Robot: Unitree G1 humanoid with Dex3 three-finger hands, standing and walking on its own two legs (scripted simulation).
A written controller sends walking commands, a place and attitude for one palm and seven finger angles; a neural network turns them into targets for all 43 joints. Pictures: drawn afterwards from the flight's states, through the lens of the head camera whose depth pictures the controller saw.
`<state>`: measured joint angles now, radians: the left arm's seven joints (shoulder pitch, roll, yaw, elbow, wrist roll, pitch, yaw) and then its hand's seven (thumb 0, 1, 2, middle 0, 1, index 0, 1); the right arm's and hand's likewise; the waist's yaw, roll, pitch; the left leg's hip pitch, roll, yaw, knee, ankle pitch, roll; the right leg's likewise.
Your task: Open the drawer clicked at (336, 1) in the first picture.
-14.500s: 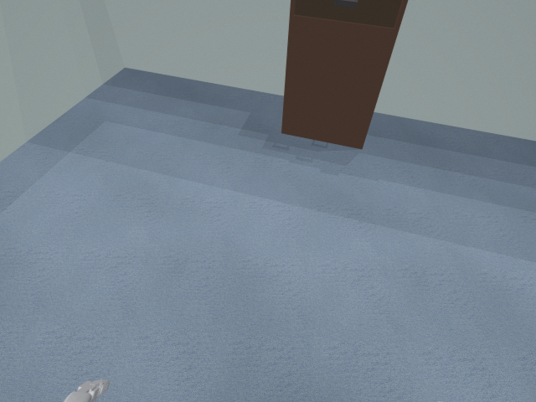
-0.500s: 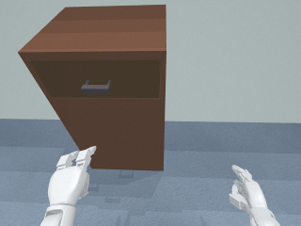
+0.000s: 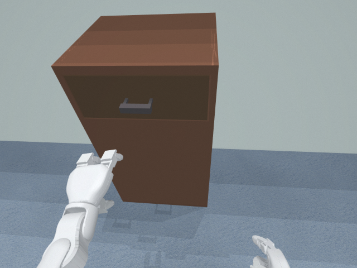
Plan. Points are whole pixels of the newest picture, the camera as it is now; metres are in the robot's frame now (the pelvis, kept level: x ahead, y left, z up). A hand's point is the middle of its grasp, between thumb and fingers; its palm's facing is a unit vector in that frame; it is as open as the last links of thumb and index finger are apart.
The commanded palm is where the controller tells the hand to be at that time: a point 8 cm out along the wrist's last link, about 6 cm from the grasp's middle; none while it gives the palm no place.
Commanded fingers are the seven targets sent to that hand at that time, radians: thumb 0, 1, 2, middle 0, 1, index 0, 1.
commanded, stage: raise the hand with hooked fingers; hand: left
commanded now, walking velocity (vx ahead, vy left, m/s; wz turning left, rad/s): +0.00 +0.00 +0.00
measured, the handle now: (137, 104) +0.58 +0.21 +0.04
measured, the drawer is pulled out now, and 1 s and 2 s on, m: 0.00 0.00 0.00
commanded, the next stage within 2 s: move the hooked fingers above the handle in 1.04 s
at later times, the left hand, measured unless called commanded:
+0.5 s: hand (95, 148) +0.33 +0.23 +0.12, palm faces +0.07 -0.05 -1.00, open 13.7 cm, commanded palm +0.30 +0.23 +0.18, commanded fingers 0.00 -0.50 0.30 -0.30 -1.20 -0.30 -1.20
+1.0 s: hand (90, 140) +0.33 +0.23 +0.14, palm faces +0.07 -0.07 -1.00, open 13.9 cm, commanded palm +0.31 +0.24 +0.20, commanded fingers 0.00 -0.50 0.30 -0.30 -1.20 -0.30 -1.20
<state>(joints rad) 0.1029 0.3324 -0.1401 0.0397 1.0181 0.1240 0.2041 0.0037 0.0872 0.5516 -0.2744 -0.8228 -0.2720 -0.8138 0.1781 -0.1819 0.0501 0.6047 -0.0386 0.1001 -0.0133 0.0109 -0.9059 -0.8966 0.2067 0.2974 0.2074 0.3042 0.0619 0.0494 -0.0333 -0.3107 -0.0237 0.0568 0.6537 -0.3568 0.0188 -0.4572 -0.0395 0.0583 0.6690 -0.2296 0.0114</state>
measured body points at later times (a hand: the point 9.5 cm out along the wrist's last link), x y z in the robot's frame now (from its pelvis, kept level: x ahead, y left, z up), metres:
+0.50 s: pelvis +0.04 -0.02 +0.02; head +0.05 -0.05 +0.47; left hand +0.32 +0.23 +0.17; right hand +0.28 -0.22 -0.07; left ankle -0.01 +0.11 -0.72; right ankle +0.08 -0.14 -0.72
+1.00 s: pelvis +0.04 -0.01 +0.02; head +0.06 -0.04 +0.47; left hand +0.32 +0.23 +0.19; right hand +0.23 -0.23 -0.09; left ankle -0.01 +0.11 -0.72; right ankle +0.08 -0.14 -0.72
